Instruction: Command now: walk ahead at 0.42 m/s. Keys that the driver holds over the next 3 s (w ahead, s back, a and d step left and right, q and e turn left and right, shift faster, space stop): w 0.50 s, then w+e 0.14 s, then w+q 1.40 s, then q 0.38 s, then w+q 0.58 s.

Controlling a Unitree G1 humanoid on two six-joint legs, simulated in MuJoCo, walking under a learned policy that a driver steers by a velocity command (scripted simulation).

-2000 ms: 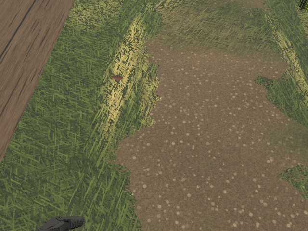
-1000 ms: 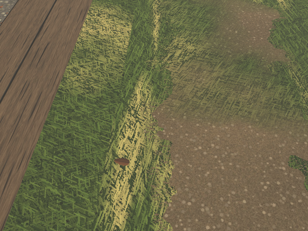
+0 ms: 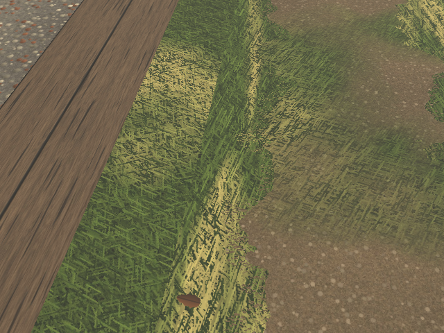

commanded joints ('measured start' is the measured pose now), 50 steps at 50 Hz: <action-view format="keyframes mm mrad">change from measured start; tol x32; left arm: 1 50 131 12 -27 5 -2 15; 17 174 31 -4 -68 1 18 19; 40 -480 98 26 -289 -17 -4 -18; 46 85 357 110 -159 11 -16 -1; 50 -145 145 49 -198 9 -20 6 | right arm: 1 -70 -30 -8 -66 -9 3 4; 11 -367 -39 22 -183 1 -4 47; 17 237 -293 -70 -41 -30 -1 34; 50 82 -106 -5 -68 8 -5 -12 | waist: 1 -7 -81 87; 12 14 -99 150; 18 -167 191 -398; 28 -19 34 49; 42 -63 56 95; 46 58 -306 -405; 50 21 -99 -90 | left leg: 1 -226 47 -15 -123 96 -24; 13 -33 -40 34 -589 206 28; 16 598 -14 -30 -552 148 119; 17 979 268 -535 -649 -83 286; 24 310 133 -220 -971 88 160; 37 518 142 -49 -1008 231 138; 44 512 111 -59 -583 635 70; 46 -81 -133 -17 73 -292 -32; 50 -163 41 -103 151 -107 -8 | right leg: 1 95 -256 228 -204 291 -136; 11 154 -291 114 -213 318 -114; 15 166 -255 48 149 845 -59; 19 -646 -46 186 1074 -241 6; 40 -629 -120 68 187 256 31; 44 -104 -45 25 141 201 -32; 46 552 -480 689 63 42 -240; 50 105 -365 354 -89 116 -121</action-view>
